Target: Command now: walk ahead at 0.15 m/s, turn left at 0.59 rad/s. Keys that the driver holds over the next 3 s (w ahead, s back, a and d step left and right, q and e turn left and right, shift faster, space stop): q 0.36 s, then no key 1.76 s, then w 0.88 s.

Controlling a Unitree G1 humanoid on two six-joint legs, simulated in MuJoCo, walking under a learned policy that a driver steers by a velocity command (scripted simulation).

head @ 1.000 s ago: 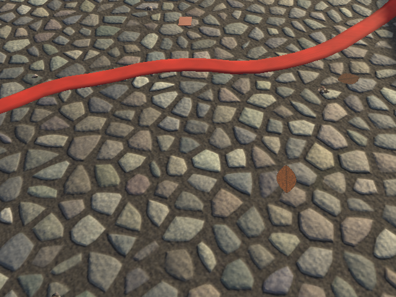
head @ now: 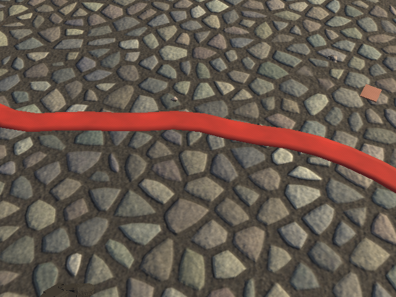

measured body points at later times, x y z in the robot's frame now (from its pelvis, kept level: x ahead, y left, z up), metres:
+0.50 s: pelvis +0.05 +0.04 +0.01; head +0.09 +0.09 +0.46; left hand +0.12 +0.36 -0.11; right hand +0.29 -0.18 -0.06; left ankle +0.06 +0.14 -0.73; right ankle +0.08 -0.11 -0.65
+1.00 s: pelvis +0.08 +0.02 +0.00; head +0.09 +0.02 +0.45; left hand +0.12 +0.30 -0.11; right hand +0.28 -0.20 -0.11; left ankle +0.06 +0.14 -0.73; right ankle +0.10 -0.10 -0.73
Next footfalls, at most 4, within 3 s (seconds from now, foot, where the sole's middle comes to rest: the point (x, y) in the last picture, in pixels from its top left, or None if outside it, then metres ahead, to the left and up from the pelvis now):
0.30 left None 0.10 0.15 -0.77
0.72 right None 0.14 -0.09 -0.77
2.44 left None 0.16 0.18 -0.77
2.94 right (179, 254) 0.58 0.09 -0.77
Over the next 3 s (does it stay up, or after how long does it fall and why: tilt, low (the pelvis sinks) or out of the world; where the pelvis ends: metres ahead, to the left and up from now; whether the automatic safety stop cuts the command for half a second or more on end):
stays up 0.41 0.13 -0.01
